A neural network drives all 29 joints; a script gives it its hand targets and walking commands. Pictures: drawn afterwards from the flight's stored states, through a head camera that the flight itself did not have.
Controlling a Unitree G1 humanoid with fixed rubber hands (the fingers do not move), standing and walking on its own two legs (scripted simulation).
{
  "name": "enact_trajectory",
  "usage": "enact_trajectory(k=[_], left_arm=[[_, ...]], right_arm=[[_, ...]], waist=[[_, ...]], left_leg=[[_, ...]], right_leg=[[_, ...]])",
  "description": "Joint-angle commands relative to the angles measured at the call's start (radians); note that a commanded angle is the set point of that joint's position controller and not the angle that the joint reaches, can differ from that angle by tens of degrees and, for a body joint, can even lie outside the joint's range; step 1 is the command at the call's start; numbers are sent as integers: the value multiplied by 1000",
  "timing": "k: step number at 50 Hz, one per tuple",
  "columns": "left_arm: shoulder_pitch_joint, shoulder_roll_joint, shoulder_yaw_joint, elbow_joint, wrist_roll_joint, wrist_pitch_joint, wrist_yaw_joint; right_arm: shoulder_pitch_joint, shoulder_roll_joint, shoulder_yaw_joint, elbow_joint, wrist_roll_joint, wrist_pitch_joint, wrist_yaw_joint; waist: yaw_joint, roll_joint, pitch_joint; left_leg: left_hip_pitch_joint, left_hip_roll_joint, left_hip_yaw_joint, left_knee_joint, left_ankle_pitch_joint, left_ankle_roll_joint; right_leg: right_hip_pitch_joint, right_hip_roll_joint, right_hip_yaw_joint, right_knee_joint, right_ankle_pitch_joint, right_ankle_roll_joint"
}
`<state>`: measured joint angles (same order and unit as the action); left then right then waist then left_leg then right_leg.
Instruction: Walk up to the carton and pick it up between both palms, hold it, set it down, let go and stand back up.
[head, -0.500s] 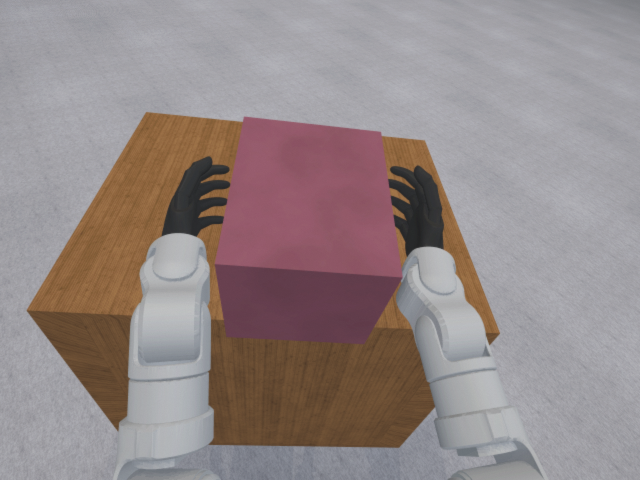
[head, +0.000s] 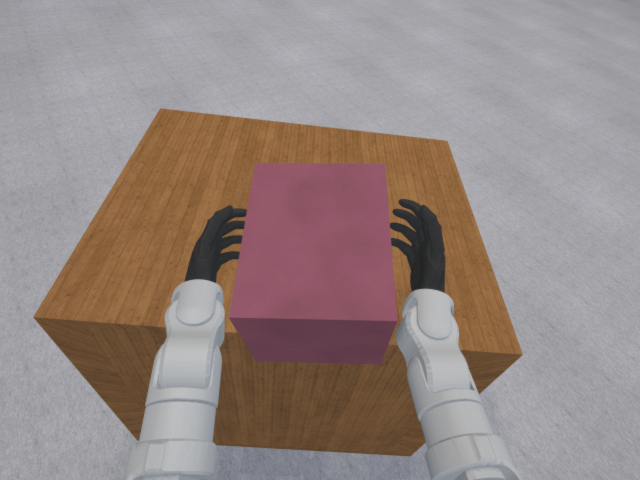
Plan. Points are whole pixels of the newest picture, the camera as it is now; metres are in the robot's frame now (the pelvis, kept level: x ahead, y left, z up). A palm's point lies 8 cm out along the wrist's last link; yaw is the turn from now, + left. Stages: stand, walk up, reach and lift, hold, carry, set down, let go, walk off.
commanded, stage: set down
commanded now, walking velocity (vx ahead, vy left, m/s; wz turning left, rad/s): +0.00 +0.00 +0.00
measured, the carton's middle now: (318, 265) +0.39 -0.01 +0.07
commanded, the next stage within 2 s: none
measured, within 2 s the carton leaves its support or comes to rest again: rests again in 1.98 s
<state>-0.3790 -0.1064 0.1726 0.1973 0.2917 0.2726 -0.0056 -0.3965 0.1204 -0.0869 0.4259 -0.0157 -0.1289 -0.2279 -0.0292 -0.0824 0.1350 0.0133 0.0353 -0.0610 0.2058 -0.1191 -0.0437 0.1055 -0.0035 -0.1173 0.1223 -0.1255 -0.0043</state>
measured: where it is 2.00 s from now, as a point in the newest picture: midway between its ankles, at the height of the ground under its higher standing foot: outside the picture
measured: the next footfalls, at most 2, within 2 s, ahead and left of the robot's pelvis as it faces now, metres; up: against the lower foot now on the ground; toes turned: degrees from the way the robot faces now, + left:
none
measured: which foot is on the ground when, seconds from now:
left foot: down 0.00-1.00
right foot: down 0.00-1.00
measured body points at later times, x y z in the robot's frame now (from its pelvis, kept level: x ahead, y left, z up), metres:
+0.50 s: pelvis +0.02 +0.00 +0.00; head +0.06 +0.03 +0.45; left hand +0.38 +0.13 +0.08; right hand +0.37 -0.14 +0.09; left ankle +0.01 +0.15 -0.75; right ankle -0.03 -0.11 -0.75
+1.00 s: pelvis +0.00 +0.00 +0.00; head +0.03 +0.03 +0.45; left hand +0.40 +0.14 +0.06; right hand +0.39 -0.13 +0.09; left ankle +0.01 +0.15 -0.75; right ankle -0.03 -0.11 -0.75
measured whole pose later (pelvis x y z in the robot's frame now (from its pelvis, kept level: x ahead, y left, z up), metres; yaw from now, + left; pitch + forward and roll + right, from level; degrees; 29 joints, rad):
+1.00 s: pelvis +0.00 +0.00 +0.00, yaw -1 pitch +2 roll +0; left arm -0.56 -0.11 0.34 0.64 0.33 0.04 -0.02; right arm -0.56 0.15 -0.27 0.73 -0.19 -0.21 -0.21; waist 0.00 -0.06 0.01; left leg -0.12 0.04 -0.05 0.15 -0.07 -0.04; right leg -0.05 0.00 -0.11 0.10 -0.09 0.00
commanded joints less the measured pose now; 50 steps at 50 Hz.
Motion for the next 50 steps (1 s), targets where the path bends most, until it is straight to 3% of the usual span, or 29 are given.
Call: enact_trajectory(k=[1,7,11,15,18,24,29,35,37,42,50], left_arm=[[-548,-431,-454,-208,-72,-132,-107],[-434,-451,-457,-218,-68,-96,-127],[-425,-427,-452,-229,-70,-69,-133],[-453,-465,-505,-301,-92,-99,-125],[-454,-479,-536,-298,-95,-130,-110],[-483,-453,-481,-185,-77,-132,-108],[-528,-449,-419,-125,-59,-167,-108],[-622,-448,-351,4,-47,-211,-112],[-642,-447,-319,50,-34,-226,-113],[-748,-428,-228,177,-15,-275,-120],[-855,-475,-159,337,26,-380,-110]], right_arm=[[-459,394,469,-163,21,-48,104],[-381,379,530,-189,71,-27,76],[-363,344,517,-194,79,-6,73],[-373,356,532,-255,86,-35,71],[-383,364,530,-248,71,-58,79],[-394,366,481,-161,32,-38,101],[-428,396,457,-130,6,-58,109],[-486,421,377,-14,-58,-59,125],[-512,428,358,14,-76,-67,129],[-576,428,234,145,-146,-72,144],[-652,463,95,279,-269,-120,167]], waist=[[0,108,-566],[4,74,-493],[-10,56,-427],[-18,91,-522],[-15,112,-567],[-7,86,-530],[24,78,-591],[23,81,-583],[35,79,-594],[21,90,-572],[6,136,-680]], left_leg=[[59,-91,84,20,433,-19],[77,-87,66,27,567,-22],[100,-81,62,17,536,-30],[162,-80,60,50,650,-49],[179,-70,49,60,687,-63],[153,-68,61,36,544,-52],[91,-74,66,16,519,-26],[34,-72,72,-14,381,-11],[19,-73,73,-12,383,-5],[-32,-73,75,-39,267,-3],[-9,-71,72,-20,338,-22]], right_leg=[[243,49,16,86,612,71],[273,51,32,72,718,79],[230,54,25,53,651,79],[205,60,25,53,706,70],[159,65,20,45,678,66],[124,61,17,31,571,70],[177,49,30,59,650,79],[129,44,26,62,561,82],[136,43,26,64,570,82],[88,41,18,55,452,79],[11,54,-1,44,445,53]])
